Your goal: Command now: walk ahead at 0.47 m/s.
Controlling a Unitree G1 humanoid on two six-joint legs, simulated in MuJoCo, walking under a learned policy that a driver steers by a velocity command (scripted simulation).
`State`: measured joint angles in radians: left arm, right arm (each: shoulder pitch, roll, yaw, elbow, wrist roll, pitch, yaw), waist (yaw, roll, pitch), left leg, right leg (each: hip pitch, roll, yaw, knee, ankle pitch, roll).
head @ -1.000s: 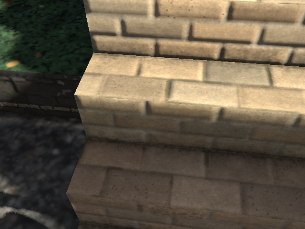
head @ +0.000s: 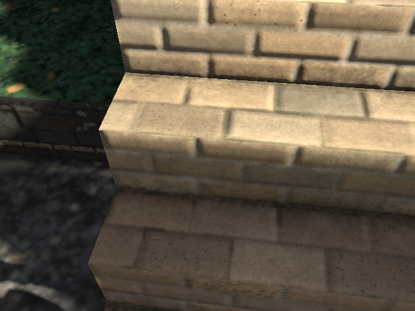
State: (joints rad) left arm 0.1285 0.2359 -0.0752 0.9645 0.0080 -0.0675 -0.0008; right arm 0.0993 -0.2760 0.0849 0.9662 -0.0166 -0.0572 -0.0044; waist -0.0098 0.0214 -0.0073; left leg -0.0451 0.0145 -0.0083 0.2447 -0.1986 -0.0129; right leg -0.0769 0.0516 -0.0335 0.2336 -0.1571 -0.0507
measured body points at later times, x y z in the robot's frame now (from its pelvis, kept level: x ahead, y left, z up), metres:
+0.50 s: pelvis +0.00 +0.00 +0.00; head +0.00 -0.01 +0.45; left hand +0.13 +0.24 -0.12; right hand +0.12 -0.25 -0.13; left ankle -0.04 +0.13 -0.75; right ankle -0.02 -0.08 -0.75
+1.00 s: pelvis +0.00 +0.00 +0.00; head +0.00 -0.01 +0.45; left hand +0.13 +0.24 -0.12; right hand +0.12 -0.25 -0.13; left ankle -0.04 +0.13 -0.75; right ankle -0.02 -0.09 -0.75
